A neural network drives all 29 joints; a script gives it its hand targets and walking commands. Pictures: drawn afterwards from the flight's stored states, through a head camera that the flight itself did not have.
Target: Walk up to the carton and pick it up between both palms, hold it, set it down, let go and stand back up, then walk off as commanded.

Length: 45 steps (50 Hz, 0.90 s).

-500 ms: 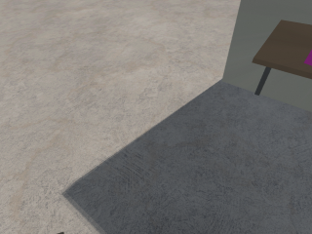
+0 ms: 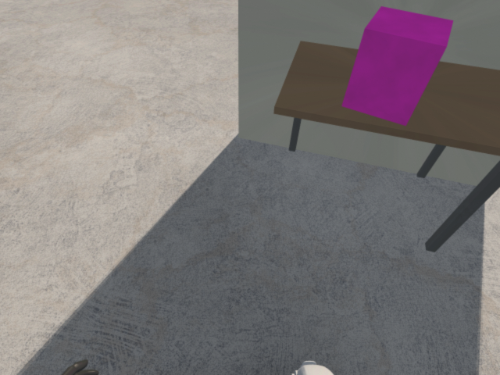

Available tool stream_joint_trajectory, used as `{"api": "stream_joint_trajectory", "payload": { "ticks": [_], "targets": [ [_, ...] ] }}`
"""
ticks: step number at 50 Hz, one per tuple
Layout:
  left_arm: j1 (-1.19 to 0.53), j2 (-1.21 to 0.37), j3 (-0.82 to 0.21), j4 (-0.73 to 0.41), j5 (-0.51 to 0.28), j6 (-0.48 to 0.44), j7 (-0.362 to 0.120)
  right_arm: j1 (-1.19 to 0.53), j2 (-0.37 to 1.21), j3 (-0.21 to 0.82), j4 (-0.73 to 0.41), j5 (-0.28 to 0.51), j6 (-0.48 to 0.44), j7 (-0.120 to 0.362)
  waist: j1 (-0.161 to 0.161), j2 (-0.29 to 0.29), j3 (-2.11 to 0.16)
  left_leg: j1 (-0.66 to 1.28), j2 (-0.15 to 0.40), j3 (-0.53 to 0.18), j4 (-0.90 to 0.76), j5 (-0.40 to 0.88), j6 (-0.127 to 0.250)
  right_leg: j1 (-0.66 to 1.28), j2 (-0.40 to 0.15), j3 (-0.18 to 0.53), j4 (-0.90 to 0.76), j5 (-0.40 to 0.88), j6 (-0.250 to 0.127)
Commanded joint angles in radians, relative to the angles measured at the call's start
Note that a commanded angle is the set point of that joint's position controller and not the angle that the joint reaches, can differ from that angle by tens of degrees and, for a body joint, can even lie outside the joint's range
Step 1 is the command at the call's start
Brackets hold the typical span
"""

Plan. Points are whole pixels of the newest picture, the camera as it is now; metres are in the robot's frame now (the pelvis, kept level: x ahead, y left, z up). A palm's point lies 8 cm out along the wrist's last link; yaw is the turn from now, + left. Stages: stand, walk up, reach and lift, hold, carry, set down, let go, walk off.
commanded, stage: walk up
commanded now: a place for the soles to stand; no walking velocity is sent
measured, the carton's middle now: (393, 66) +0.99 -0.50 +0.01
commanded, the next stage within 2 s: none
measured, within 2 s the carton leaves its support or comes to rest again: neither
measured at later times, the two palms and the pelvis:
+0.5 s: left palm (134, 331) +0.25 +0.22 -0.13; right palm out of the picture +0.13 -0.39 -0.11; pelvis +0.15 -0.07 -0.02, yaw -11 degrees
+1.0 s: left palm (218, 240) +0.43 +0.07 -0.11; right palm out of the picture +0.20 -0.51 -0.14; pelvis +0.25 -0.19 -0.02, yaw -18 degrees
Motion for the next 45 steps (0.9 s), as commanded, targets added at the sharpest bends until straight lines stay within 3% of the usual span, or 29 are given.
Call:
{"api": "stream_joint_trajectory", "payload": {
  "ticks": [1, 2, 3, 4, 5, 6, 7, 9, 10, 15, 18, 19, 20, 21, 22, 24, 26, 29, 30, 32, 35, 36, 38, 39, 40, 41, 42, 43, 45],
  "targets": [
    [0.07, 0.156, 0.054, -0.066, -0.001, -0.036, 0.017, -0.05, -0.269, -0.069, -0.045, 0.002, 0.012, -0.014, 0.101, 0.21, -0.071, -0.163, 0.18, -0.051, -0.004, 0.2, 0.182, 0.288, 0.09, -0.138, -0.145, 0.028, -0.058],
    [0.176, 0.192, 0.077, -0.034, 0.009, -0.037, 0.029, -0.036, -0.23, -0.051, -0.038, 0.001, 0.022, -0.014, 0.153, 0.085, -0.159, -0.182, 0.132, -0.008, 0.205, 0.216, 0.159, 0.42, 0.137, -0.127, -0.194, -0.007, -0.072],
    [0.302, 0.278, 0.105, -0.01, 0.016, -0.046, 0.051, -0.041, -0.168, -0.023, -0.052, 0.01, 0.03, -0.007, 0.227, -0.108, -0.2, -0.346, 0.049, -0.008, 0.524, 0.139, 0.114, 0.561, 0.062, 0.107, -0.295, -0.171, -0.128],
    [0.27, 0.338, 0.116, -0.041, 0.005, -0.055, 0.058, -0.037, -0.102, -0.003, -0.102, 0.022, 0.024, -0.002, 0.175, -0.261, -0.144, -0.636, -0.101, -0.068, 0.65, -0.231, 0.065, 0.652, -0.131, 0.533, -0.452, -0.177, -0.218],
    [0.242, 0.347, 0.111, -0.054, -0.015, -0.056, 0.061, -0.055, -0.183, -0.024, -0.101, 0.023, 0.019, -0.005, 0.162, -0.136, -0.158, -0.654, -0.058, -0.221, 0.704, -0.233, 0.068, 0.625, -0.207, 0.661, -0.501, -0.16, -0.299],
    [0.208, 0.326, 0.104, -0.07, -0.03, -0.059, 0.072, -0.08, -0.204, -0.023, -0.09, 0.033, 0.012, -0.003, 0.155, -0.062, -0.15, -0.621, -0.019, -0.246, 0.706, -0.192, 0.066, 0.577, -0.199, 0.57, -0.472, -0.064, -0.307],
    [0.172, 0.296, 0.089, -0.063, -0.031, -0.059, 0.078, -0.046, -0.197, -0.019, -0.065, 0.035, 0.007, -0.004, 0.118, -0.053, -0.094, -0.565, 0.008, -0.264, 0.655, -0.161, 0.076, 0.474, -0.159, 0.459, -0.437, 0.028, -0.283],
    [0.096, 0.236, 0.066, -0.09, -0.026, -0.071, 0.087, 0.061, -0.175, -0.014, -0.013, 0.035, 0.007, -0.002, 0.046, -0.061, -0.082, -0.445, 0.009, -0.27, 0.538, -0.15, 0.088, 0.33, -0.094, 0.3, -0.371, 0.1, -0.23],
    [0.089, 0.244, 0.063, -0.089, -0.03, -0.077, 0.088, 0.073, -0.186, -0.019, 0.003, 0.035, 0.009, -0.003, 0.044, -0.101, -0.082, -0.367, 0.003, -0.246, 0.5, -0.127, 0.084, 0.248, -0.072, 0.26, -0.382, 0.067, -0.22],
    [0.094, 0.21, 0.044, -0.106, -0.006, -0.085, 0.075, 0.033, -0.174, -0.022, -0.018, 0.011, 0.01, -0.003, 0.061, -0.122, 0.013, -0.292, -0.041, -0.23, 0.314, -0.017, 0.087, 0.096, -0.07, 0.315, -0.475, -0.149, -0.242],
    [0.013, 0.189, 0.035, -0.125, -0.003, -0.073, 0.07, 0.153, -0.164, -0.033, 0.015, 0.008, -0.011, -0.005, -0.01, -0.102, 0.001, -0.066, -0.095, -0.191, 0.129, 0.087, 0.09, -0.036, -0.019, 0.235, -0.338, -0.207, -0.195],
    [-0.001, 0.152, 0.02, -0.138, -0.003, -0.071, 0.068, 0.223, -0.186, -0.048, 0.031, 0.008, -0.02, -0.01, -0.067, -0.009, -0.038, 0.15, -0.075, -0.242, 0.065, 0.114, 0.102, -0.184, 0.008, 0.22, -0.213, -0.233, -0.151],
    [0.038, 0.084, 0.006, -0.14, -0.008, -0.076, 0.071, 0.268, -0.234, -0.067, 0.029, -0.005, -0.026, -0.02, -0.092, 0.146, -0.058, 0.223, 0.021, -0.423, -0.061, -0.103, 0.149, -0.274, 0.132, 0.126, 0.003, -0.235, -0.098],
    [0.088, 0.053, -0.002, -0.132, -0.007, -0.074, 0.078, 0.251, -0.304, -0.081, 0.004, -0.014, -0.033, -0.031, -0.061, 0.281, -0.079, 0.168, 0.27, -0.866, -0.282, -0.447, 0.198, -0.311, 0.224, 0.082, 0.309, -0.22, -0.037],
    [0.126, 0.171, 0.031, -0.108, 0.012, -0.064, 0.086, 0.131, -0.346, -0.081, -0.038, 0.012, -0.029, -0.025, -0.013, 0.196, -0.05, 0.075, 0.401, -1.011, -0.386, -0.621, 0.286, -0.291, 0.171, 0.139, 0.386, -0.225, -0.029],
    [0.12, 0.217, 0.052, -0.072, 0.01, -0.07, 0.08, 0.051, -0.263, -0.064, -0.065, 0.006, -0.03, -0.022, 0.024, 0.125, 0.029, 0.005, 0.35, -0.841, -0.319, -0.437, 0.31, -0.27, 0.111, 0.145, 0.396, -0.174, -0.014],
    [0.117, 0.182, 0.052, -0.047, -0.001, -0.072, 0.076, 0.061, -0.223, -0.045, -0.05, 0.007, -0.033, -0.022, 0.025, 0.136, 0.05, -0.041, 0.272, -0.64, -0.288, -0.216, 0.275, -0.211, 0.076, 0.137, 0.356, -0.135, 0.001],
    [0.126, 0.166, 0.047, -0.039, -0.011, -0.059, 0.059, 0.054, -0.233, -0.048, -0.034, 0.012, -0.032, -0.015, 0.02, 0.239, 0.077, -0.075, 0.188, -0.429, -0.268, -0.089, 0.242, -0.145, 0.06, 0.104, 0.247, -0.046, 0.027],
    [0.116, 0.153, 0.048, -0.035, -0.014, -0.057, 0.056, 0.043, -0.234, -0.05, -0.038, 0.014, -0.029, -0.014, 0.019, 0.213, 0.064, -0.068, 0.194, -0.399, -0.251, -0.027, 0.253, -0.132, 0.052, 0.078, 0.209, -0.035, 0.022],
    [0.086, 0.134, 0.04, -0.049, -0.012, -0.06, 0.049, 0.054, -0.245, -0.057, -0.047, 0.01, -0.026, -0.006, 0.008, 0.26, 0.039, -0.059, 0.194, -0.319, -0.247, -0.044, 0.262, -0.102, 0.035, 0.018, 0.107, -0.037, 0.021],
    [0.048, 0.127, 0.034, -0.02, -0.017, -0.066, 0.053, -0.014, -0.24, -0.048, -0.059, 0.001, -0.001, 0.009, 0.005, 0.302, 0.029, -0.195, 0.133, -0.219, -0.189, -0.021, 0.228, 0.093, 0.062, -0.067, -0.04, 0.008, 0.003],
    [0.056, 0.113, 0.029, -0.009, -0.019, -0.068, 0.059, -0.02, -0.235, -0.044, -0.066, 0.0, 0.01, 0.012, 0.012, 0.331, 0.019, -0.208, 0.125, -0.182, -0.141, 0.051, 0.219, 0.146, 0.092, -0.105, -0.065, 0.041, -0.003],
    [0.137, 0.13, 0.04, 0.026, -0.017, -0.079, 0.082, -0.033, -0.198, -0.02, -0.07, 0.001, 0.029, 0.017, 0.063, 0.271, -0.026, -0.287, 0.096, -0.147, 0.018, 0.129, 0.19, 0.316, 0.142, -0.132, -0.108, 0.096, -0.013],
    [0.205, 0.156, 0.046, 0.055, -0.01, -0.087, 0.097, -0.025, -0.152, -0.006, -0.056, 0.005, 0.039, 0.012, 0.103, 0.119, -0.094, -0.274, 0.076, -0.112, 0.201, 0.206, 0.167, 0.402, 0.156, -0.101, -0.179, 0.074, -0.026],
    [0.258, 0.226, 0.063, 0.063, -0.008, -0.097, 0.112, 0.001, -0.083, 0.016, -0.069, 0.016, 0.043, 0.013, 0.128, -0.05, -0.149, -0.343, 0.012, -0.104, 0.425, 0.132, 0.123, 0.46, 0.04, 0.114, -0.253, 0.087, -0.07],
    [0.258, 0.304, 0.072, 0.045, -0.011, -0.107, 0.126, 0.015, -0.05, 0.031, -0.092, 0.019, 0.054, 0.012, 0.112, -0.18, -0.125, -0.514, -0.089, -0.166, 0.554, -0.225, 0.08, 0.5, -0.162, 0.482, -0.368, 0.147, -0.149],
    [0.243, 0.329, 0.074, 0.037, -0.025, -0.108, 0.13, -0.012, -0.13, 0.006, -0.075, 0.028, 0.064, -0.003, 0.119, -0.126, -0.141, -0.536, -0.066, -0.264, 0.627, -0.258, 0.08, 0.507, -0.24, 0.597, -0.396, 0.193, -0.245],
    [0.223, 0.313, 0.067, 0.024, -0.034, -0.109, 0.138, -0.025, -0.164, -0.001, -0.076, 0.028, 0.062, -0.01, 0.112, -0.043, -0.149, -0.543, -0.055, -0.298, 0.67, -0.255, 0.073, 0.509, -0.239, 0.559, -0.358, 0.333, -0.282],
    [0.164, 0.256, 0.042, 0.017, -0.043, -0.118, 0.159, 0.002, -0.111, 0.013, -0.035, 0.043, 0.074, -0.013, 0.074, -0.03, -0.11, -0.498, -0.01, -0.312, 0.636, -0.194, 0.079, 0.415, -0.175, 0.338, -0.256, 0.593, -0.226]
  ]
}}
